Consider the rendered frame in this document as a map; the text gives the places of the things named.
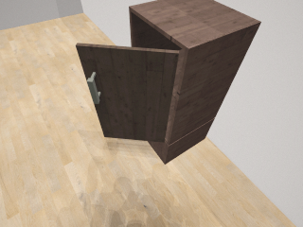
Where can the handle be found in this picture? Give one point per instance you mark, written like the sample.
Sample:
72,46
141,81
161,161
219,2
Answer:
93,89

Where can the cupboard door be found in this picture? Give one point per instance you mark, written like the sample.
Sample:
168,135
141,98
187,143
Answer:
135,85

